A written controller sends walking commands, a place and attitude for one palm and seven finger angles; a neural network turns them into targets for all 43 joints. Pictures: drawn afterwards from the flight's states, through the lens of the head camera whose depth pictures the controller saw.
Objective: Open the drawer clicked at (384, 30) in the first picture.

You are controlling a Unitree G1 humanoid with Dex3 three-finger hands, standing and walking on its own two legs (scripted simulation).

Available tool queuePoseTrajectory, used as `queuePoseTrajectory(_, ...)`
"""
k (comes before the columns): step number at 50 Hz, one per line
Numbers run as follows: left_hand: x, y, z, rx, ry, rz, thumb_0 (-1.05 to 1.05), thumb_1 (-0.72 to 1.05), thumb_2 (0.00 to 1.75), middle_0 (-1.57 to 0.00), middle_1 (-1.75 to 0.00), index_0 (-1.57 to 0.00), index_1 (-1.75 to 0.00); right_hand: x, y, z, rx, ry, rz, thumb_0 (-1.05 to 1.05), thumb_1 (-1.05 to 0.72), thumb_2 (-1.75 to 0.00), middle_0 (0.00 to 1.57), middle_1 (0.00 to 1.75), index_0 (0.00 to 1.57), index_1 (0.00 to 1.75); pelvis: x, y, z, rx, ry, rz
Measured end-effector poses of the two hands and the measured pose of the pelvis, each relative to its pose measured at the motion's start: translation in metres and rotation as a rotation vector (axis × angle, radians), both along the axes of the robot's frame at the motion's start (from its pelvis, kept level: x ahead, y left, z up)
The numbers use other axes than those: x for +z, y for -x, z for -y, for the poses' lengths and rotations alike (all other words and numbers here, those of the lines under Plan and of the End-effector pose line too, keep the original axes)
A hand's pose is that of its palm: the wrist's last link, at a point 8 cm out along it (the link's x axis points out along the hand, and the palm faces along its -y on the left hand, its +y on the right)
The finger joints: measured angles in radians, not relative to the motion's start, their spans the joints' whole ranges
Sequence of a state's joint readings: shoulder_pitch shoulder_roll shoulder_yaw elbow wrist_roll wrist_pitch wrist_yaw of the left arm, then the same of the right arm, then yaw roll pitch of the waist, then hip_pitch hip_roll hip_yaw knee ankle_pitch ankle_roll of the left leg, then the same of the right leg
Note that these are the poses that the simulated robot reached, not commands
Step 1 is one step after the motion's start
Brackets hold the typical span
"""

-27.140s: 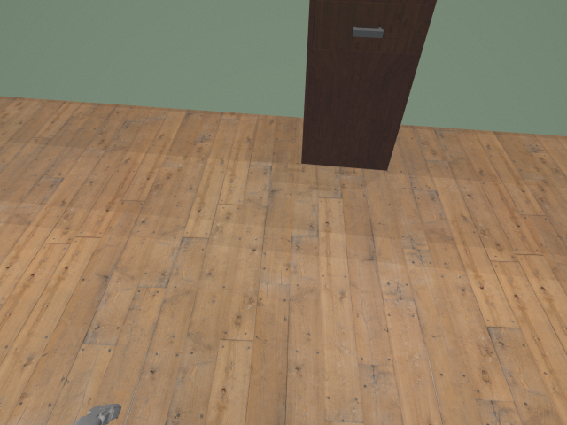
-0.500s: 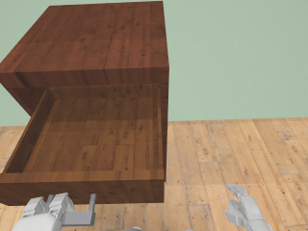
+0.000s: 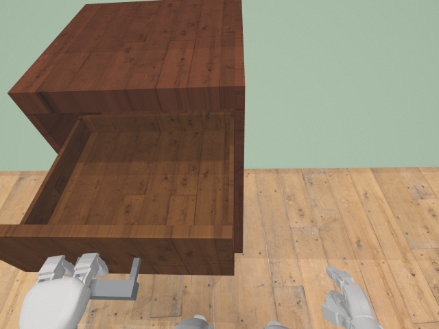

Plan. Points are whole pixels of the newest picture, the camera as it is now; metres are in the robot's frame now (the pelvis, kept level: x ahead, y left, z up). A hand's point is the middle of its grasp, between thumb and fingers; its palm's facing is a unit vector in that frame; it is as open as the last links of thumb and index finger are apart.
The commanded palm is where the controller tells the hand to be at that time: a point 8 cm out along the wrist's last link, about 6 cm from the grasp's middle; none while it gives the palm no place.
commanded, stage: lift the hand off the handle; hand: left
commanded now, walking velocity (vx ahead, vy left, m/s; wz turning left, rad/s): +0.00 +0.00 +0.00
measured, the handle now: (104, 276) +0.20 +0.22 +0.02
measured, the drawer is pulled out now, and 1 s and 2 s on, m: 0.28 0.26 0.26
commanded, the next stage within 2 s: draw the hand back to the body in 1.70 s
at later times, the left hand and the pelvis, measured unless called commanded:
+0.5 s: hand (82, 300) +0.16 +0.26 +0.00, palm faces -0.03 -0.07 -1.00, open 13.3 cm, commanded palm +0.16 +0.25 +0.07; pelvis +0.00 +0.00 +0.00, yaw +1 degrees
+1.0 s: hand (63, 284) +0.17 +0.26 +0.06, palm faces -0.02 -0.11 -0.99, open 12.9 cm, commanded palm +0.16 +0.26 +0.14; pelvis +0.02 +0.02 +0.03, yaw -1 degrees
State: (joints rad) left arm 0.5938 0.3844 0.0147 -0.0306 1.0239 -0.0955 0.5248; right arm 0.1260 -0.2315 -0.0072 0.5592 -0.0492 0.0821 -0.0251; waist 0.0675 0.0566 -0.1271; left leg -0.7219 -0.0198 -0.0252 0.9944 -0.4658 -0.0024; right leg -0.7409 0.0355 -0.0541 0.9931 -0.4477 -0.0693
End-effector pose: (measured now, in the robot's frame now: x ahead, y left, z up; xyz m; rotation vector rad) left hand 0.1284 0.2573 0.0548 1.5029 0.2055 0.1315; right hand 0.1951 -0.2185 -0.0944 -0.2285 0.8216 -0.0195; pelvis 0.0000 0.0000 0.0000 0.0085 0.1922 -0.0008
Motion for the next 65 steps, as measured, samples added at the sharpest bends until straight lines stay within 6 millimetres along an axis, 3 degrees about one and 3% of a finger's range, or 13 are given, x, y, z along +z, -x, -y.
queuePoseTrajectory(5,-0.001,0.000,-0.001,-0.006,0.003,-0.003,0.00,-0.38,0.34,-0.33,-1.21,-0.44,-1.24,0.004,0.003,0.011,-0.016,0.027,0.010,0.01,-0.90,-0.90,0.20,0.30,0.21,0.30,0.002,0.002,0.001,0.004,0.003,0.006)
queuePoseTrajectory(11,-0.004,0.001,0.002,0.024,0.023,0.010,0.00,-0.46,0.31,-0.32,-1.20,-0.40,-1.22,0.005,0.003,0.016,-0.013,0.034,0.021,0.01,-0.90,-0.90,0.20,0.30,0.20,0.30,0.002,0.004,0.001,0.007,0.002,0.000)
queuePoseTrajectory(27,0.001,-0.014,0.001,0.015,0.010,-0.009,0.00,-0.48,0.30,-0.32,-1.20,-0.43,-1.22,0.007,-0.003,-0.006,0.003,-0.012,0.036,0.01,-0.90,-0.90,0.20,0.30,0.21,0.30,0.007,0.002,-0.002,0.008,0.003,0.017)
queuePoseTrajectory(45,0.046,-0.020,-0.004,-0.052,0.043,0.006,0.00,-0.48,0.30,-0.32,-1.20,-0.50,-1.23,0.036,-0.023,-0.011,0.007,-0.001,0.076,0.01,-0.90,-0.90,0.20,0.30,0.21,0.30,0.025,-0.017,-0.015,-0.009,0.011,0.058)
queuePoseTrajectory(65,0.108,-0.022,-0.009,-0.024,0.057,0.095,0.00,-0.48,0.30,-0.37,-1.23,-0.46,-1.25,0.059,-0.052,-0.045,0.078,-0.056,0.119,0.01,-0.90,-0.90,0.20,0.30,0.21,0.30,0.039,-0.030,-0.030,-0.010,0.023,0.111)
